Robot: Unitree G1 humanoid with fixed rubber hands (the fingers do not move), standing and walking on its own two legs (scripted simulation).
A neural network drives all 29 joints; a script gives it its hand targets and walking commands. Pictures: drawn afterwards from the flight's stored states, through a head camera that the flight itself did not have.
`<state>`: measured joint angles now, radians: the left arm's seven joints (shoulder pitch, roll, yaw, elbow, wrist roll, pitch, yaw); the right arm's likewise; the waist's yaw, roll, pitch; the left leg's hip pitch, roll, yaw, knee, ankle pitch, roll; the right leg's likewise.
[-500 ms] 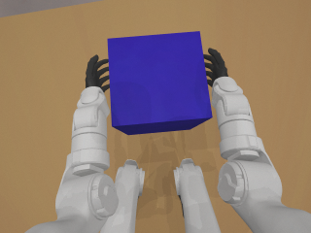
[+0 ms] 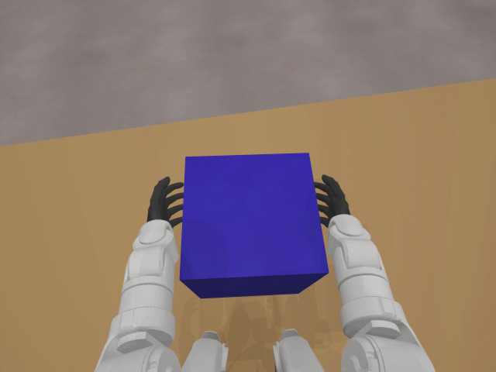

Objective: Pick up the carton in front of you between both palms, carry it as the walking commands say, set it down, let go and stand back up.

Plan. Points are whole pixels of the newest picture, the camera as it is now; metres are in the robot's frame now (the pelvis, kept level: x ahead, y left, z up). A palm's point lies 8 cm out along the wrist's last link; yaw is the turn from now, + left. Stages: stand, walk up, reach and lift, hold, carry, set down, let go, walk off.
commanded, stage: reach and lift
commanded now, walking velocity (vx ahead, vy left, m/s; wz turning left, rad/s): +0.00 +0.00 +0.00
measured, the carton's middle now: (248, 233) +0.38 +0.00 -0.10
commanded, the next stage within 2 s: hold in 1.50 s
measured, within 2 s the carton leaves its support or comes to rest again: neither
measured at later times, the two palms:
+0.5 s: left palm (125, 205) +0.34 +0.16 +0.12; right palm (371, 210) +0.33 -0.14 +0.11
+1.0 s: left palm (121, 203) +0.33 +0.15 +0.13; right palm (379, 207) +0.32 -0.15 +0.13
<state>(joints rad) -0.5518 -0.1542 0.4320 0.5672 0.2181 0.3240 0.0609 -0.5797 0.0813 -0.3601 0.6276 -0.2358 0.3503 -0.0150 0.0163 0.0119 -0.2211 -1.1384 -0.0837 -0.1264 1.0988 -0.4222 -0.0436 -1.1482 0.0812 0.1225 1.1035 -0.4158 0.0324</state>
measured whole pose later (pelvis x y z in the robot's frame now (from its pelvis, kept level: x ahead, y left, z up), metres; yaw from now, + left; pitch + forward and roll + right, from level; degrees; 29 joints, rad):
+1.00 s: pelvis +0.03 +0.00 +0.10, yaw +0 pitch -4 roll +0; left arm -0.34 -0.17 0.32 0.39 0.32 0.61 -0.01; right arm -0.32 0.17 -0.29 0.37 -0.31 0.64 0.01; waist 0.00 0.00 0.00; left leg -0.15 -0.04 -0.14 0.42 -0.21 -0.02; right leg -0.16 0.04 0.14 0.42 -0.20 0.02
